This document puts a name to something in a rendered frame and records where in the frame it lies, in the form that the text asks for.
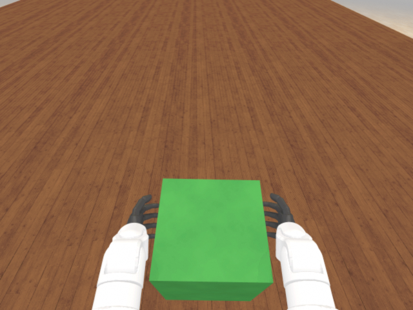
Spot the carton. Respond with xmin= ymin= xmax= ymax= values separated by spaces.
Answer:
xmin=149 ymin=178 xmax=274 ymax=301

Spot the left robot forearm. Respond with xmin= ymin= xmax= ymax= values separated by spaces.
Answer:
xmin=92 ymin=223 xmax=148 ymax=310

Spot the left robot hand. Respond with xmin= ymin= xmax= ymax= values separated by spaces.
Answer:
xmin=127 ymin=194 xmax=159 ymax=239

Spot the right robot forearm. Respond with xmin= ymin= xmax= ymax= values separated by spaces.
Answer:
xmin=276 ymin=222 xmax=338 ymax=310

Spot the right robot hand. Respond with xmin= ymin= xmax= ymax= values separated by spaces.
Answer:
xmin=263 ymin=193 xmax=295 ymax=239

